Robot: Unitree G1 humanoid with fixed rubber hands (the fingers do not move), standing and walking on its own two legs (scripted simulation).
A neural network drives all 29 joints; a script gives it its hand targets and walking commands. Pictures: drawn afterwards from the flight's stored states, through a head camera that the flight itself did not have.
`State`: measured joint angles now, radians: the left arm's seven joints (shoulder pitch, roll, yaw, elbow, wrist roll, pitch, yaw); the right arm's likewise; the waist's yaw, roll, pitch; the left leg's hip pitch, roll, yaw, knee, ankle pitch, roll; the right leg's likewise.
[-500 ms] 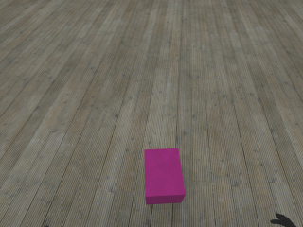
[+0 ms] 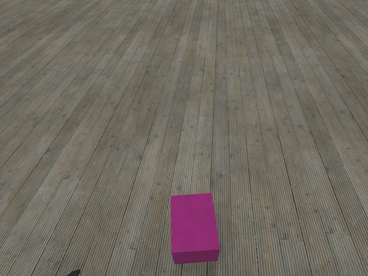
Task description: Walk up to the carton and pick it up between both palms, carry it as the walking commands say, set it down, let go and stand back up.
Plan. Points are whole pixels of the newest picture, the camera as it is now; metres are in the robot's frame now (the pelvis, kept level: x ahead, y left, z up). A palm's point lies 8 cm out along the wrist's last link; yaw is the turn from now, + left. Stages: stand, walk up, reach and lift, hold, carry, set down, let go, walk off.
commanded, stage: walk up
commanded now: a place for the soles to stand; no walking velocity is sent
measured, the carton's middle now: (193, 227) +0.51 +0.00 -0.69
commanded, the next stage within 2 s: stand in 0.86 s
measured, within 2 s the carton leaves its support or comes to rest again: neither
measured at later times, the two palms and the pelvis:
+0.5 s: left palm out of the picture +0.09 +0.33 -0.11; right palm out of the picture +0.12 -0.28 -0.10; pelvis +0.01 +0.02 +0.00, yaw +1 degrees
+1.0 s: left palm out of the picture +0.08 +0.33 -0.11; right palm out of the picture +0.11 -0.28 -0.10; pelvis +0.01 +0.02 +0.01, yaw +2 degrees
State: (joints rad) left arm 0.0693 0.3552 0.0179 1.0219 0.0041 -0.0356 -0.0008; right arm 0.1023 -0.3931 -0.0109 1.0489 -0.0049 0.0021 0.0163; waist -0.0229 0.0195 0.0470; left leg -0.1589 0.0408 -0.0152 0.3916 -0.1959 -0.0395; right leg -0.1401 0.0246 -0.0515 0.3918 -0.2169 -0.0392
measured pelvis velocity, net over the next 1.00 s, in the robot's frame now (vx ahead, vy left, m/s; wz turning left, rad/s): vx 0.01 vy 0.02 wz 0.03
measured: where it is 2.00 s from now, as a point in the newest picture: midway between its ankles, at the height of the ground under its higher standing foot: outside the picture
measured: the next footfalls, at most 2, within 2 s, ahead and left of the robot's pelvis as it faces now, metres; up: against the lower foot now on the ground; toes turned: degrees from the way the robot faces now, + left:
none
